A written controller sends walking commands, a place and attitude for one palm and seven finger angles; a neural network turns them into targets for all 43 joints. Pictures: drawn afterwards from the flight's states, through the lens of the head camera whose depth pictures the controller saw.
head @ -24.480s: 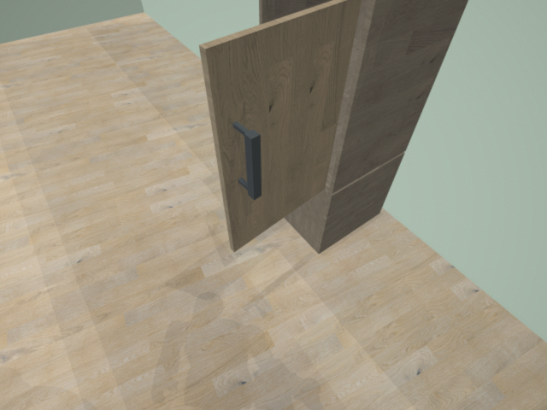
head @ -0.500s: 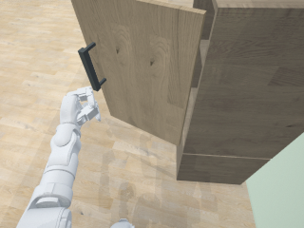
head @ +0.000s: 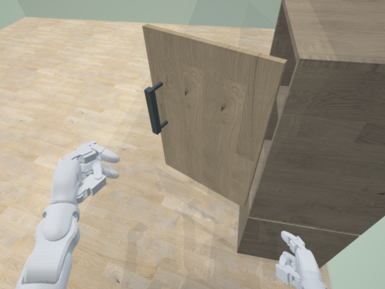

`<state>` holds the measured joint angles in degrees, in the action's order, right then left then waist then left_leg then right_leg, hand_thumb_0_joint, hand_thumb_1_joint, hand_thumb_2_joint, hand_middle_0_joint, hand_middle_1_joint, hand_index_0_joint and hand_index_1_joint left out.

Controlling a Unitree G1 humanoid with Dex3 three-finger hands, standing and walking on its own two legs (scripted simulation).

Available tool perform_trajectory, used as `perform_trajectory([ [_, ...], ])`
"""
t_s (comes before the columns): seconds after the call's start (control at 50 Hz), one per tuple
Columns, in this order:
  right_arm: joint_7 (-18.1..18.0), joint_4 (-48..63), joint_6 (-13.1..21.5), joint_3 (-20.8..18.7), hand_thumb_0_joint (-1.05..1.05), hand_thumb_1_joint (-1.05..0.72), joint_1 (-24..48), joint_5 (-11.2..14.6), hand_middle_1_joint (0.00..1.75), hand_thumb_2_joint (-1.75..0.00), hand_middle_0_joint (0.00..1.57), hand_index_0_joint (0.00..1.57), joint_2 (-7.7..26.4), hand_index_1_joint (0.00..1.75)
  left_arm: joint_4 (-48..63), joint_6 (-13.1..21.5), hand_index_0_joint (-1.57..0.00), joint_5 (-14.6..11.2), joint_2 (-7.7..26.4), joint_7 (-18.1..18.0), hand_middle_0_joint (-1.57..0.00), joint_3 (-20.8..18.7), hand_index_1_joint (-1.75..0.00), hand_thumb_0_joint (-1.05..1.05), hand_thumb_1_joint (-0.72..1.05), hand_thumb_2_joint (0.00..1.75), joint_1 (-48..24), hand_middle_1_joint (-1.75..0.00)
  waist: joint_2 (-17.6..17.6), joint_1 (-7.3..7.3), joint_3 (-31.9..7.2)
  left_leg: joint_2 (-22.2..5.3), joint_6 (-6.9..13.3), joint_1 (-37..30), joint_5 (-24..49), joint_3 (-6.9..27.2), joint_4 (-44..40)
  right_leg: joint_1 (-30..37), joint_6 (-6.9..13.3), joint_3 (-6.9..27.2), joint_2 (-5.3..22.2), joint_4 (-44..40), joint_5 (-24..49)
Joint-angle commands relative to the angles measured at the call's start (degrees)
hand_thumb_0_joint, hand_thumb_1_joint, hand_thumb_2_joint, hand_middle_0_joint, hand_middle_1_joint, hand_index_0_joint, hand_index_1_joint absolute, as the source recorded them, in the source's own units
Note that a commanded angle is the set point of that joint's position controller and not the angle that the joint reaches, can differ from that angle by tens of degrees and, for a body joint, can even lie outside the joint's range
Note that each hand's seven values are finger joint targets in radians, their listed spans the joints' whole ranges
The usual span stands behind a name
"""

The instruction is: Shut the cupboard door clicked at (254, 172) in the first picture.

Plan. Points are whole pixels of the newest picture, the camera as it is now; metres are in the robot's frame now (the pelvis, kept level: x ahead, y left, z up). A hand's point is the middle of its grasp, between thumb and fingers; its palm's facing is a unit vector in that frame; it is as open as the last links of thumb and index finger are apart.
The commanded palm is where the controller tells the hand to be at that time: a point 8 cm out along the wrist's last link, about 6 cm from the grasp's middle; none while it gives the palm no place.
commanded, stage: draw the hand back to the body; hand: left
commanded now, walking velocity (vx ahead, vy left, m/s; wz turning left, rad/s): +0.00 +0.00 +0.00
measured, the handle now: (157, 108) +0.64 +0.18 +0.01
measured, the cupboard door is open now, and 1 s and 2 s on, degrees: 66 66 66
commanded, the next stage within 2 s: step back with the hand held close in 0.74 s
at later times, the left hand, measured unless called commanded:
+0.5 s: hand (37, 201) +0.20 +0.26 +0.17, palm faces +0.47 -0.76 -0.45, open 7.0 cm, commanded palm +0.16 +0.29 +0.18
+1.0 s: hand (57, 188) +0.23 +0.25 +0.16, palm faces +0.41 -0.77 -0.49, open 7.4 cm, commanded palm +0.17 +0.28 +0.18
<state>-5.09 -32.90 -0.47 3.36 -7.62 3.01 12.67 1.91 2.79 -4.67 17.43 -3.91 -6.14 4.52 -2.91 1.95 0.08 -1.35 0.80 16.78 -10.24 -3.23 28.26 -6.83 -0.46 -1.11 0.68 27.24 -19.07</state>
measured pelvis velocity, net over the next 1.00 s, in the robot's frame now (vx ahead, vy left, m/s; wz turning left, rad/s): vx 0.03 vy -0.02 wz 0.01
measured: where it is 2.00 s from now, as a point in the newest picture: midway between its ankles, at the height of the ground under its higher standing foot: outside the picture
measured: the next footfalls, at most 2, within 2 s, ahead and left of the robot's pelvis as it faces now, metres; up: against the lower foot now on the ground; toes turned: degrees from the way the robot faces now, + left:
none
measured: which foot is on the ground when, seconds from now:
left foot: down 0.00-1.00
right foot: down 0.00-1.00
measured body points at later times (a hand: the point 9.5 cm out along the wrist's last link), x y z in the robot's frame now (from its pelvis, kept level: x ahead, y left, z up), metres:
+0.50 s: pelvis +0.02 -0.01 +0.00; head +0.00 -0.05 +0.45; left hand +0.17 +0.30 +0.19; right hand +0.21 -0.23 -0.09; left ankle +0.05 +0.11 -0.74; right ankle -0.05 -0.13 -0.74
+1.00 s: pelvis +0.03 -0.02 +0.00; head +0.03 -0.05 +0.45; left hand +0.20 +0.28 +0.19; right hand +0.22 -0.25 -0.09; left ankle +0.06 +0.11 -0.73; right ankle -0.05 -0.13 -0.74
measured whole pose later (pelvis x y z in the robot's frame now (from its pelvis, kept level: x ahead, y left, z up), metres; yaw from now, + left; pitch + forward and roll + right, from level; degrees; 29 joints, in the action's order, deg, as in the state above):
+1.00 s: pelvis +0.03 -0.02 +0.00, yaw +0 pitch +0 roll +0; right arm -4.8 -34.7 -0.9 0.3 -8.8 1.3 14.5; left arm 20.9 5.7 -3.8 22.6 -5.4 -21.2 27.3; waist -4.8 2.1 -0.5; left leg -2.8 0.7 15.8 -12.4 -2.5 28.7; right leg -3.6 0.7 -2.0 -0.9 23.3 -19.5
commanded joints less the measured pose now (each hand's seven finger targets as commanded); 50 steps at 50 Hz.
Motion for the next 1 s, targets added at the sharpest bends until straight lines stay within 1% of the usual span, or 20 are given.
perform_trajectory([
  [0.0, -0.09, 7.62, 3.49, -2.58, 0.0, -0.9, 5.13, -0.72, 0.3, -0.9, 0.2, 0.2, 6.53, 0.3, 18.94, 3.01, -0.67, -0.08, 10.11, -1.22, -0.67, -7.63, -0.81, 0.0, 0.9, 0.9, -5.01, -0.81, -1.18, -0.32, -9.09, -0.69, 0.74, -17.41, 4.12, 3.48, -6.75, -5.67, 1.36, -0.9, -1.65, -7.37, 11.14],
  [0.06, 0.24, 7.97, 3.65, -2.38, 0.0, -0.9, 5.86, -0.95, 0.3, -0.9, 0.2, 0.2, 5.96, 0.3, 23.19, 2.84, -0.58, -0.08, 10.42, -1.46, -0.58, -9.64, -0.72, 0.0, 0.9, 0.9, -1.74, -0.72, -1.27, -0.13, -7.7, -0.72, 0.63, -17.62, 4.14, 3.19, -7.5, -4.86, 1.25, -1.0, -1.38, -8.08, 11.17],
  [0.1, 0.22, 7.58, 3.76, -2.6, 0.0, -0.9, 5.88, -1.25, 0.3, -0.9, 0.2, 0.2, 6.28, 0.3, 23.52, 2.47, -0.53, -0.19, 13.15, -1.83, -0.53, -13.25, -0.66, 0.0, 0.9, 0.9, 2.43, -0.66, 0.06, 0.54, -6.49, -0.5, 0.73, -16.66, 4.6, 2.75, -7.54, -3.76, 1.17, -0.8, -1.32, -9.12, 11.58],
  [0.12, 0.36, 7.84, 3.94, -2.43, 0.0, -0.9, 6.18, -1.11, 0.3, -0.9, 0.2, 0.2, 5.75, 0.3, 25.88, 2.79, -0.5, -0.12, 11.81, -1.76, -0.5, -12.55, -0.63, 0.0, 0.9, 0.9, 2.57, -0.63, -1.15, 0.35, -6.56, -0.51, 0.64, -17.12, 4.76, 2.67, -7.65, -3.8, 1.12, -0.86, -1.13, -9.0, 11.38],
  [0.2, 0.53, 7.3, 5.03, -2.9, 0.0, -0.9, 6.2, -1.62, 0.3, -0.9, 0.2, 0.2, 6.16, 0.3, 28.41, 2.86, -0.39, -0.13, 14.46, -2.3, -0.39, -17.13, -0.51, 0.0, 0.9, 0.9, 9.3, -0.51, -1.43, 1.14, -5.02, -0.31, 0.72, -16.85, 5.31, 2.24, -7.23, -3.56, 0.95, -0.76, -1.04, -10.33, 11.81],
  [0.26, 0.67, 7.58, 5.65, -3.14, 0.0, -0.9, 6.05, -1.54, 0.3, -0.9, 0.2, 0.2, 5.74, 0.3, 31.54, 3.28, -0.31, -0.23, 13.98, -2.49, -0.31, -18.28, -0.42, 0.0, 0.9, 0.9, 13.2, -0.42, -1.67, 1.24, -5.23, -0.29, 0.76, -17.2, 6.58, 1.98, -6.91, -3.17, 0.88, -1.0, -0.88, -9.69, 12.86],
  [0.34, 0.61, 7.51, 6.79, -3.74, 0.0, -0.9, 5.92, -1.44, 0.3, -0.9, 0.2, 0.2, 5.72, 0.3, 34.36, 4.14, -0.2, -0.26, 16.3, -3.05, -0.2, -22.54, -0.3, 0.0, 0.9, 0.9, 19.17, -0.3, -1.36, 1.91, -4.98, -0.17, 0.92, -16.89, 7.33, 1.25, -6.17, -3.16, 0.74, -0.88, -0.77, -9.84, 13.89],
  [0.36, 0.5, 7.12, 6.84, -3.65, 0.0, -0.9, 5.69, -1.51, 0.3, -0.9, 0.2, 0.2, 5.7, 0.3, 32.42, 3.93, -0.2, -0.19, 13.88, -2.83, -0.2, -20.35, -0.3, 0.0, 0.9, 0.9, 19.21, -0.3, -0.18, 1.37, -3.35, -0.07, 1.0, -16.55, 7.27, 1.09, -6.27, -3.84, 0.57, -1.12, -0.79, -9.72, 14.07],
  [0.44, 0.23, 6.27, 7.07, -4.2, 0.0, -0.9, 4.95, -1.48, 0.3, -0.9, 0.2, 0.2, 6.58, 0.3, 29.02, 3.49, -0.2, 0.17, 12.47, -2.81, -0.2, -18.46, -0.3, 0.0, 0.9, 0.9, 15.27, -0.3, 1.37, 0.45, 0.1, -0.12, 1.35, -16.13, 5.01, 0.89, -6.54, -6.34, 0.14, -0.83, -0.53, -10.65, 11.53],
  [0.5, -0.17, 5.94, 7.35, -4.41, 0.0, -0.9, 4.82, -1.82, 0.3, -0.9, 0.2, 0.2, 7.02, 0.3, 28.6, 3.59, -0.2, 0.39, 14.23, -2.94, -0.2, -19.7, -0.3, 0.0, 0.9, 0.9, 14.13, -0.3, 2.88, 1.06, -1.48, 0.21, 1.69, -16.54, 6.43, 1.08, -6.41, -5.13, 0.1, -0.79, -0.54, -10.51, 13.24],
  [0.58, -0.22, 6.64, 7.71, -4.29, 0.0, -0.9, 5.52, -1.87, 0.3, -0.9, 0.2, 0.2, 6.18, 0.3, 32.52, 4.5, -0.2, 0.38, 14.89, -3.15, -0.2, -20.38, -0.3, 0.0, 0.9, 0.9, 15.4, -0.3, 0.44, 1.99, -5.88, 0.72, 1.81, -17.6, 10.3, 0.47, -5.36, -2.12, 0.24, -0.6, -0.1, -8.67, 18.51],
  [0.6, -0.24, 6.33, 7.81, -4.33, 0.0, -0.9, 5.67, -1.99, 0.3, -0.9, 0.2, 0.2, 6.34, 0.3, 32.24, 4.37, -0.2, 0.36, 16.7, -3.21, -0.2, -22.08, -0.3, 0.0, 0.9, 0.9, 16.62, -0.3, -0.31, 2.44, -5.76, 0.76, 1.79, -17.33, 11.01, 0.26, -5.04, -1.9, 0.21, -0.19, -0.02, -9.35, 19.9],
  [0.72, -0.03, 6.6, 7.42, -4.07, 0.0, -0.9, 5.46, -1.75, 0.3, -0.9, 0.2, 0.2, 5.52, 0.3, 32.51, 4.25, -0.2, 0.12, 15.26, -2.98, -0.2, -21.58, -0.3, 0.0, 0.9, 0.9, 18.15, -0.3, -1.72, 1.89, -3.61, 0.63, 1.37, -16.49, 12.6, -0.56, -4.59, -2.27, 0.01, -0.33, 0.18, -9.0, 22.96],
  [0.82, -0.03, 6.85, 6.36, -4.42, 0.0, -0.9, 5.27, -1.67, 0.3, -0.9, 0.2, 0.2, 5.75, 0.3, 29.28, 3.63, -0.2, -0.34, 14.07, -2.31, -0.2, -21.23, -0.3, 0.0, 0.9, 0.9, 19.55, -0.3, 3.44, 1.75, -2.71, 0.36, 1.64, -15.88, 12.91, -0.98, -4.68, -2.19, -0.63, -0.34, 0.2, -8.89, 25.48],
  [0.84, -0.03, 6.97, 6.09, -4.44, 0.0, -0.9, 5.29, -1.64, 0.3, -0.9, 0.2, 0.2, 5.77, 0.3, 29.43, 3.58, -0.2, -0.28, 14.02, -2.21, -0.2, -21.03, -0.3, 0.0, 0.9, 0.9, 19.18, -0.3, 2.62, 1.78, -3.05, 0.41, 1.71, -16.21, 13.24, -1.04, -4.6, -2.24, -0.64, -0.28, 0.17, -8.73, 25.82],
  [0.86, 0.06, 7.66, 4.4, -5.09, 0.0, -0.9, 4.74, -1.59, 0.3, -0.9, 0.2, 0.2, 7.22, 0.3, 31.91, 5.68, -0.2, 0.17, 20.7, -2.66, -0.2, -26.09, -0.3, 0.0, 0.9, 0.9, 14.16, -0.3, 3.55, -0.57, -1.28, -0.69, 2.25, -12.98, 11.49, -0.95, 0.99, -7.88, -2.02, 2.71, 3.97, -10.62, 32.58],
  [0.88, -0.06, 6.53, 3.4, -5.06, 0.0, -0.9, 5.32, -1.86, 0.3, -0.9, 0.2, 0.2, 6.52, 0.3, 28.37, 6.11, -0.2, 0.42, 18.29, -2.5, -0.2, -24.0, -0.3, 0.0, 0.9, 0.9, 17.39, -0.3, 5.78, -0.91, -2.85, -0.16, 2.33, -11.53, 11.03, -1.12, 3.16, -6.9, -2.61, 2.42, 5.66, -9.52, 38.96],
  [0.9, -0.18, 6.91, 2.78, -5.26, 0.0, -0.9, 5.76, -1.82, 0.3, -0.9, 0.2, 0.2, 6.71, 0.3, 29.05, 6.23, -0.2, 0.74, 19.28, -2.56, -0.2, -24.3, -0.3, 0.0, 0.9, 0.9, 17.23, -0.3, 6.45, -0.63, -3.41, 0.44, 2.12, -10.29, 9.97, -1.34, 4.21, -5.8, -3.22, 2.75, 6.35, -8.74, 44.62],
  [0.92, -0.14, 7.39, 2.18, -5.12, 0.0, -0.9, 5.48, -1.62, 0.3, -0.9, 0.2, 0.2, 6.07, 0.3, 29.26, 6.6, -0.2, 0.89, 17.23, -2.46, -0.2, -22.63, -0.3, 0.0, 0.9, 0.9, 18.52, -0.3, 6.36, -0.78, -5.48, 0.38, 2.21, -8.82, 10.13, -1.22, 4.25, -3.33, -3.03, 2.3, 6.82, -6.49, 47.88],
  [0.98, -0.49, 8.93, 0.8, -5.61, 0.0, -0.9, 4.71, -1.39, 0.3, -0.9, 0.2, 0.2, 6.73, 0.3, 32.59, 6.9, -0.2, 0.57, 17.57, -2.95, -0.2, -23.12, -0.3, 0.0, 0.9, 0.9, 21.49, -0.3, 1.69, -0.93, -10.13, -1.04, 2.38, -10.73, 18.42, -0.66, 1.54, -2.02, -2.81, 1.19, 5.78, -2.45, 45.02],
])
